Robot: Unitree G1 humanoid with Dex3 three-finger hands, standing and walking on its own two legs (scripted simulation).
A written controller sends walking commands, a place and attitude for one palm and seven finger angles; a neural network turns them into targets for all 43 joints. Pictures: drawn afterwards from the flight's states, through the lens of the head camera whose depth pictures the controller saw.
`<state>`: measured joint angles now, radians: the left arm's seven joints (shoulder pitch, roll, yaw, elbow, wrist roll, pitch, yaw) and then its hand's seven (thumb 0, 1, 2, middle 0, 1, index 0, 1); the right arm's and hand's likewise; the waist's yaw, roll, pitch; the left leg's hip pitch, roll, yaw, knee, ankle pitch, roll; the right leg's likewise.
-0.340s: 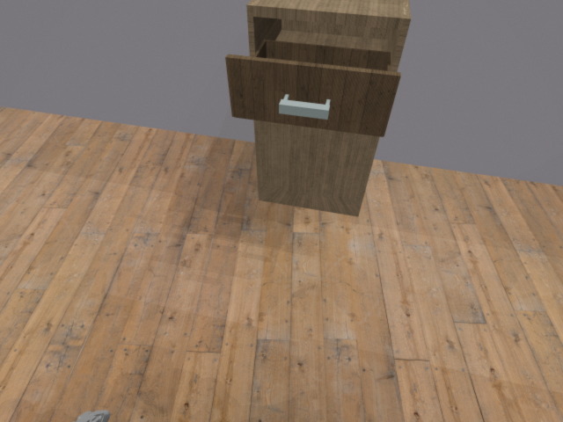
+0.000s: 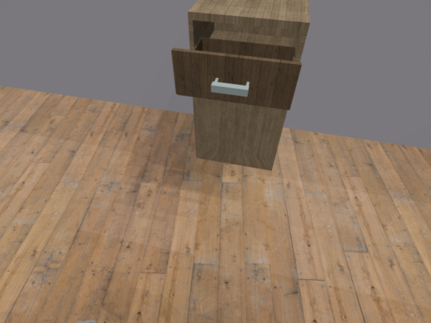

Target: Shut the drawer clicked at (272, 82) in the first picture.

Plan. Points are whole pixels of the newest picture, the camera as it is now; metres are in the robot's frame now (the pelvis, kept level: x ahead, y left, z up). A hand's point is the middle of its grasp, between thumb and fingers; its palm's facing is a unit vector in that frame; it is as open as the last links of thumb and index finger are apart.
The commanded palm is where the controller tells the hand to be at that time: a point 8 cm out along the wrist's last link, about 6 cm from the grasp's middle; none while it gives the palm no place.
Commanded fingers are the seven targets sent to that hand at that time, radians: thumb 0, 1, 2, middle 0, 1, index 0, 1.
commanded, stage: stand and wait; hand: left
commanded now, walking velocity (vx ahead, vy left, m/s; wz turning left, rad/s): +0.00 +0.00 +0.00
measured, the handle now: (231, 85) +0.88 +0.00 -0.01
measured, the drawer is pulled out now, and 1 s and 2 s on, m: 0.29 0.29 0.29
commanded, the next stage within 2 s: look at it before walking up in 0.48 s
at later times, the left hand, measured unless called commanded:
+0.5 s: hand out of the picture +0.06 +0.24 -0.15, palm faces -0.03 -0.94 -0.34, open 7.4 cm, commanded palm none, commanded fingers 0.00 0.90 0.90 -0.20 -0.30 -0.20 -0.30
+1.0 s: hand out of the picture +0.05 +0.23 -0.15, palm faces -0.03 -0.94 -0.33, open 7.4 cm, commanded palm none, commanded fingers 0.00 0.90 0.90 -0.20 -0.30 -0.20 -0.30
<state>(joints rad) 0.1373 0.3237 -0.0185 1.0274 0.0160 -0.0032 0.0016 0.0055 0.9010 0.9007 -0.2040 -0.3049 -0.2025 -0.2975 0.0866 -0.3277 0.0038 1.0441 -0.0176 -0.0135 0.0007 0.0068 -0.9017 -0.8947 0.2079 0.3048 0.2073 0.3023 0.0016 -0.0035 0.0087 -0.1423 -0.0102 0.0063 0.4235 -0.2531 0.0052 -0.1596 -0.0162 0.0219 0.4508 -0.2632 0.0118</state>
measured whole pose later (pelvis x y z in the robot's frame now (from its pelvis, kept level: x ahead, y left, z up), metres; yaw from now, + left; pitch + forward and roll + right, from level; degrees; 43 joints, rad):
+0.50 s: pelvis -0.01 -0.01 +0.00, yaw +0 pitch -2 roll +0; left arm 0.15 0.34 -0.01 1.09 0.01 -0.01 0.00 0.01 0.90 0.90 -0.20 -0.30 -0.20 -0.30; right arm 0.14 -0.34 0.00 1.13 -0.01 -0.01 0.00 0.01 -0.90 -0.89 0.21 0.30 0.21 0.30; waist -0.01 0.00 0.02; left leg -0.13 0.01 0.00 0.37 -0.21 -0.01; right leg -0.15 0.00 0.02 0.40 -0.22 0.00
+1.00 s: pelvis -0.01 -0.01 +0.00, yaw +0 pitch -2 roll +0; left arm 0.15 0.33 -0.01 1.09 0.02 -0.01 0.00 0.01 0.90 0.90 -0.20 -0.30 -0.20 -0.30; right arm 0.13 -0.33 0.00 1.12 -0.01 -0.01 0.00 0.01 -0.90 -0.89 0.21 0.30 0.21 0.30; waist 0.00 0.00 0.02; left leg -0.13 0.01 0.00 0.36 -0.20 -0.01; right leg -0.15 0.00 0.02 0.38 -0.20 0.00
